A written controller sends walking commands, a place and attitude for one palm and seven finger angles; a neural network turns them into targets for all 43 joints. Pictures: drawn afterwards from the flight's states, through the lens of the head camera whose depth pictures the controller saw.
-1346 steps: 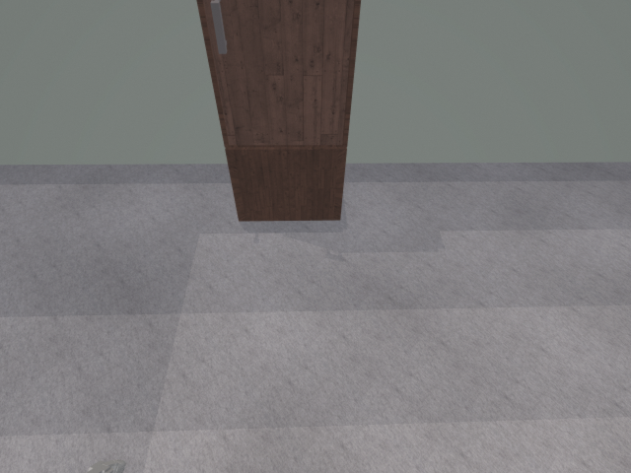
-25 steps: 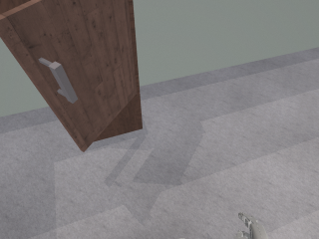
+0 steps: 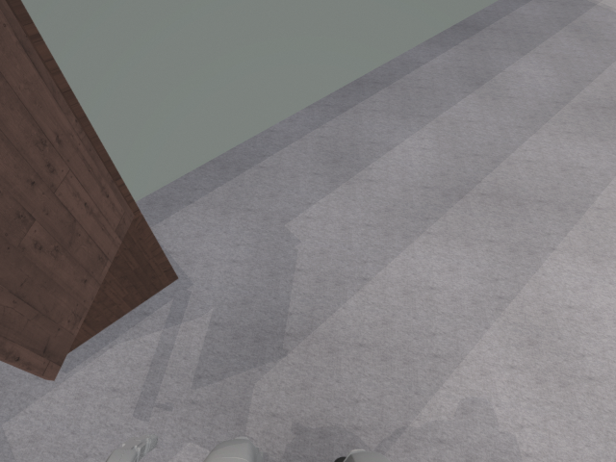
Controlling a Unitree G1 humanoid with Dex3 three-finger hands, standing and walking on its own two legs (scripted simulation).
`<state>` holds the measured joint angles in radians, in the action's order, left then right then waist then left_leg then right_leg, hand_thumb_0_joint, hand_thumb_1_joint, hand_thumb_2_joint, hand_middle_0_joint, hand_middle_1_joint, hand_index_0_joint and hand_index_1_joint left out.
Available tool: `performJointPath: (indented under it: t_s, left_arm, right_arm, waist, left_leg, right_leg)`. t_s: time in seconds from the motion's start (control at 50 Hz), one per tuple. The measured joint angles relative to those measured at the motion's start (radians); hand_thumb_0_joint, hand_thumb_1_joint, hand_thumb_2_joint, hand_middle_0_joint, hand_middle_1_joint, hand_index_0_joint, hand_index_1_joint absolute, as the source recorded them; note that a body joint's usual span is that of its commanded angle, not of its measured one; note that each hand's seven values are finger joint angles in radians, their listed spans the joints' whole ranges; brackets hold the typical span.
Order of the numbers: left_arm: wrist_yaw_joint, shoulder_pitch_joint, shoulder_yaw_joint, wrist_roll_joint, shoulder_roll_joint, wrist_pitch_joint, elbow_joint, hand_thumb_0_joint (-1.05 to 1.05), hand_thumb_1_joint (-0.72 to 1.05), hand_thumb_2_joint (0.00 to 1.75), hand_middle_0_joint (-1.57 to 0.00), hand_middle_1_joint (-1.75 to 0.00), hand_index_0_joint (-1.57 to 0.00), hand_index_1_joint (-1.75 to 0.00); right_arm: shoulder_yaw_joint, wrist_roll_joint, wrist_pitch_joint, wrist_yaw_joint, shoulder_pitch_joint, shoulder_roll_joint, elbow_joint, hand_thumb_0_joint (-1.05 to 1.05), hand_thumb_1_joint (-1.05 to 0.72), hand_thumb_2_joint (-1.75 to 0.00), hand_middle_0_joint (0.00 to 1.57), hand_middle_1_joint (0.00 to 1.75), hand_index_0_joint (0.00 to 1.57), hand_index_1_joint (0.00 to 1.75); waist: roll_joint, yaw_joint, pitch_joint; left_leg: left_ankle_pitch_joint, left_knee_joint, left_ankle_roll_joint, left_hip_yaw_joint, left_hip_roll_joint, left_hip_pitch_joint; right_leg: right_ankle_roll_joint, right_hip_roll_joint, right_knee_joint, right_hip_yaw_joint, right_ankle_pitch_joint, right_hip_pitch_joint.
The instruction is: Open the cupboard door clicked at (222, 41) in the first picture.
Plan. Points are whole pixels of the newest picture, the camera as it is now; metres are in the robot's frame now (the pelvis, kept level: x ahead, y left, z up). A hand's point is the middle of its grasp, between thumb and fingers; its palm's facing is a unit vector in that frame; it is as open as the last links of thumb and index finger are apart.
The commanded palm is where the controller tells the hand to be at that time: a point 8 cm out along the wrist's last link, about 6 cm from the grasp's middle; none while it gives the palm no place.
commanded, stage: walk to a spot facing it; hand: left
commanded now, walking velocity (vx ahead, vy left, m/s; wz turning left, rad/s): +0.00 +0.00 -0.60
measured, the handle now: out of the picture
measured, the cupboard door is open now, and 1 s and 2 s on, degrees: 41 41 41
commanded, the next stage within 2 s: turn to face it in 1.72 s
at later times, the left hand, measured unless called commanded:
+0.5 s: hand (207, 437) +0.16 +0.15 -0.16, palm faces -0.27 -0.93 -0.24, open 7.4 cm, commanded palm none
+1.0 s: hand (330, 298) +0.39 -0.03 -0.16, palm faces -0.65 -0.74 -0.18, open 7.4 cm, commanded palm none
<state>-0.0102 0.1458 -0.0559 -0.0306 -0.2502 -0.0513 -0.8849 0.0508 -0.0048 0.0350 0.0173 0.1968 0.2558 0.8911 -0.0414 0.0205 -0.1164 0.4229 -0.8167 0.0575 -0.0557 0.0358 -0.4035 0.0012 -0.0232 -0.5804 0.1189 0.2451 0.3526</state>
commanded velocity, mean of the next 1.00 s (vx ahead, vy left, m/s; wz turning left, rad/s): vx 0.21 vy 0.00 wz -0.59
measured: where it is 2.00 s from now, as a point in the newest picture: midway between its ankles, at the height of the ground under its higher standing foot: (439, 362)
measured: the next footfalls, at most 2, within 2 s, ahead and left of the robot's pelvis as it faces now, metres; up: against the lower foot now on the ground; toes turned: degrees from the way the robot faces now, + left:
left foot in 0.04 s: +0.06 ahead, +0.14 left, +0.00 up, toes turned +1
right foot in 0.32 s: +0.04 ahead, -0.14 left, +0.00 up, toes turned -14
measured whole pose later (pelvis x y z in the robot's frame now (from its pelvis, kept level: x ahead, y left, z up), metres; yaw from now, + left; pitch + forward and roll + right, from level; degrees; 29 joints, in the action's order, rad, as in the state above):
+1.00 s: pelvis +0.15 -0.09 +0.00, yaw -36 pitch +1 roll -1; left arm -0.08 0.04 -0.07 -0.03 -0.24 -0.03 -0.91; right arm 0.01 -0.04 -0.05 0.02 0.49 0.19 1.02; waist -0.01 0.06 -0.10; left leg 0.43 -0.42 0.08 -0.29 0.15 0.03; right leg -0.04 0.04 -0.70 -0.14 0.27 0.52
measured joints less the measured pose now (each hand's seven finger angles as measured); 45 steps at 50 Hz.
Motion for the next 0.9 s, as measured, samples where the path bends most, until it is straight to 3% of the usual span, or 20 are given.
performJointPath:
  t_s: [0.04,0.06,0.1,0.16,0.24,0.3,0.32,0.38,0.42,0.46,0.56,0.62,0.68,0.72,0.76,0.82,0.9]
  left_arm:
    - [-0.004,0.009,0.001,0.007,0.008,-0.009,0.0,0.0,0.9,0.9,-0.2,-0.3,-0.2,-0.3]
    - [-0.007,0.008,0.002,0.012,0.014,-0.014,0.002,0.0,0.9,0.9,-0.2,-0.3,-0.2,-0.3]
    - [-0.017,-0.003,-0.005,0.013,0.006,-0.02,0.001,0.0,0.9,0.9,-0.2,-0.3,-0.2,-0.3]
    - [-0.029,-0.018,-0.018,0.008,-0.001,-0.018,-0.002,0.01,0.9,0.9,-0.2,-0.3,-0.2,-0.29]
    - [-0.035,-0.026,-0.015,0.012,0.007,-0.007,0.01,0.01,0.91,0.9,-0.2,-0.3,-0.2,-0.29]
    - [-0.035,-0.018,-0.009,0.013,0.005,0.007,0.017,0.0,0.91,0.9,-0.2,-0.3,-0.2,-0.29]
    - [-0.032,-0.009,-0.007,0.011,-0.005,0.018,0.023,0.0,0.91,0.9,-0.2,-0.3,-0.2,-0.29]
    - [-0.011,-0.016,-0.005,0.011,0.016,0.028,0.004,0.0,0.91,0.9,-0.2,-0.3,-0.2,-0.29]
    - [0.001,-0.005,-0.005,0.01,0.024,0.025,-0.003,0.0,0.9,0.9,-0.2,-0.3,-0.2,-0.29]
    - [0.004,0.015,-0.006,0.008,0.028,0.023,-0.012,0.0,0.9,0.9,-0.2,-0.3,-0.2,-0.29]
    - [-0.01,0.072,-0.009,0.001,0.027,0.026,-0.04,0.0,0.9,0.9,-0.2,-0.3,-0.2,-0.3]
    - [-0.018,0.113,-0.015,0.004,0.027,0.022,-0.053,0.0,0.9,0.9,-0.2,-0.3,-0.2,-0.3]
    - [-0.033,0.111,-0.026,0.003,0.02,0.006,-0.072,0.01,0.9,0.9,-0.2,-0.3,-0.2,-0.3]
    - [-0.045,0.095,-0.034,-0.005,0.008,0.009,-0.076,0.01,0.9,0.9,-0.2,-0.3,-0.2,-0.29]
    - [-0.054,0.073,-0.037,-0.008,0.002,0.014,-0.069,0.01,0.91,0.9,-0.2,-0.3,-0.2,-0.29]
    - [-0.06,0.037,-0.032,-0.005,0.002,0.02,-0.056,0.01,0.91,0.9,-0.2,-0.3,-0.19,-0.29]
    - [-0.064,-0.024,-0.023,-0.003,0.007,0.015,-0.048,0.01,0.91,0.9,-0.19,-0.3,-0.19,-0.29]
  right_arm:
    - [-0.008,-0.002,-0.019,0.001,0.02,0.0,-0.016,0.01,-0.91,-0.9,0.2,0.3,0.2,0.29]
    - [-0.01,-0.008,-0.03,0.004,0.032,0.002,-0.021,0.01,-0.9,-0.9,0.2,0.3,0.2,0.29]
    - [-0.019,-0.021,-0.036,0.01,0.042,-0.018,-0.011,0.01,-0.9,-0.9,0.2,0.3,0.2,0.29]
    - [-0.032,-0.031,-0.037,0.009,0.071,-0.045,0.005,0.01,-0.9,-0.9,0.2,0.3,0.2,0.29]
    - [-0.034,-0.033,-0.034,0.007,0.087,-0.053,0.015,0.01,-0.9,-0.9,0.2,0.3,0.2,0.29]
    - [-0.026,-0.024,-0.029,0.0,0.098,-0.047,0.012,0.01,-0.9,-0.9,0.2,0.3,0.2,0.3]
    - [-0.023,-0.018,-0.023,-0.003,0.103,-0.048,0.009,0.01,-0.9,-0.9,0.2,0.3,0.2,0.3]
    - [-0.007,-0.006,0.011,0.005,0.052,-0.022,0.029,0.01,-0.9,-0.9,0.2,0.3,0.2,0.3]
    - [0.0,-0.005,0.019,0.005,0.023,-0.017,0.033,0.01,-0.9,-0.9,0.2,0.3,0.2,0.29]
    - [0.003,-0.006,0.019,-0.001,0.004,-0.018,0.025,0.01,-0.9,-0.9,0.2,0.3,0.2,0.29]
    - [0.005,-0.008,-0.004,-0.021,-0.021,-0.029,-0.004,0.01,-0.91,-0.9,0.2,0.3,0.2,0.29]
    - [-0.004,-0.012,-0.041,-0.019,-0.01,-0.024,-0.028,0.01,-0.9,-0.9,0.2,0.3,0.2,0.29]
    - [-0.014,-0.029,-0.077,-0.004,0.014,-0.031,-0.029,0.01,-0.9,-0.9,0.2,0.3,0.2,0.29]
    - [-0.023,-0.032,-0.087,-0.002,0.053,-0.044,-0.017,0.01,-0.9,-0.9,0.2,0.3,0.2,0.29]
    - [-0.03,-0.03,-0.094,0.002,0.093,-0.056,0.004,0.01,-0.9,-0.9,0.2,0.3,0.2,0.29]
    - [-0.037,-0.028,-0.101,0.006,0.147,-0.068,0.04,0.01,-0.9,-0.9,0.2,0.3,0.2,0.29]
    - [-0.037,-0.031,-0.098,0.004,0.216,-0.075,0.084,0.01,-0.9,-0.9,0.2,0.3,0.2,0.29]
  waist:
    - [0.011,0.004,0.024]
    - [0.029,0.01,0.034]
    - [0.014,0.005,0.03]
    - [0.01,-0.004,0.034]
    - [0.042,-0.009,0.026]
    - [0.057,-0.004,0.029]
    - [0.039,-0.003,0.038]
    - [0.068,-0.001,0.009]
    - [0.062,-0.005,-0.001]
    - [0.047,-0.011,0.003]
    - [0.008,-0.034,0.03]
    - [0.01,-0.038,0.06]
    - [0.011,-0.028,0.062]
    - [-0.001,-0.028,0.063]
    - [-0.006,-0.033,0.061]
    - [0.002,-0.03,0.052]
    - [0.011,-0.002,0.038]
  left_leg:
    - [-0.051,0.191,-0.018,0.014,0.003,0.062]
    - [-0.137,0.226,-0.033,0.026,0.017,0.061]
    - [-0.141,0.194,-0.046,0.004,0.027,0.059]
    - [-0.125,0.238,-0.038,-0.018,0.052,0.098]
    - [-0.136,0.282,-0.017,-0.05,0.099,0.14]
    - [-0.097,0.231,0.007,-0.084,0.127,0.14]
    - [-0.073,0.177,0.01,-0.1,0.121,0.119]
    - [0.087,-0.087,0.011,-0.016,0.094,0.021]
    - [0.083,-0.187,0.014,0.005,0.065,-0.025]
    - [0.058,-0.19,0.018,0.002,0.045,-0.044]
    - [0.013,0.005,0.008,-0.008,0.003,-0.002]
    - [-0.013,0.242,-0.017,-0.006,-0.002,0.095]
    - [-0.11,0.242,-0.067,-0.03,0.017,0.108]
    - [-0.113,0.289,-0.069,-0.052,0.026,0.152]
    - [-0.125,0.357,-0.059,-0.077,0.035,0.206]
    - [-0.13,0.426,-0.048,-0.118,0.054,0.277]
    - [-0.094,0.457,-0.025,-0.178,0.073,0.358]
  right_leg:
    - [0.009,-0.024,-0.022,0.015,0.011,0.021]
    - [0.011,-0.039,-0.073,0.003,0.08,0.047]
    - [0.016,-0.026,-0.242,-0.033,0.206,0.1]
    - [0.031,0.003,-0.417,-0.103,0.239,0.14]
    - [0.03,0.027,-0.285,-0.175,0.23,0.076]
    - [0.007,0.028,-0.055,-0.196,0.075,-0.028]
    - [-0.014,0.039,0.002,-0.172,0.038,-0.053]
    - [-0.03,0.014,-0.042,-0.146,0.081,-0.038]
    - [-0.028,0.008,-0.016,-0.121,0.065,-0.052]
    - [-0.026,0.006,0.019,-0.094,0.044,-0.069]
    - [-0.027,-0.001,0.072,-0.029,0.029,-0.095]
    - [-0.024,-0.025,0.012,-0.001,0.096,-0.068]
    - [-0.018,-0.014,-0.287,-0.06,0.228,0.046]
    - [-0.011,0.017,-0.455,-0.101,0.168,0.125]
    - [0.001,0.049,-0.529,-0.131,0.09,0.186]
    - [0.007,0.078,-0.507,-0.163,0.027,0.241]
    - [0.0,0.093,-0.337,-0.204,-0.014,0.25]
